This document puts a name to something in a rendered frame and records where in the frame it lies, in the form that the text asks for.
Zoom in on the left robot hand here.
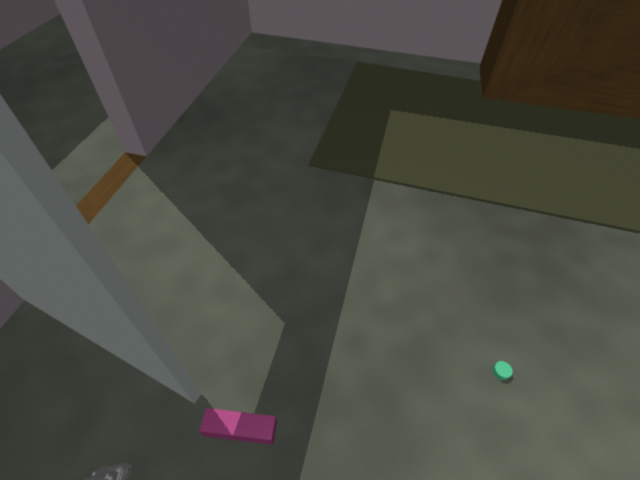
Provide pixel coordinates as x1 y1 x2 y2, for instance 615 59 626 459
84 463 132 480

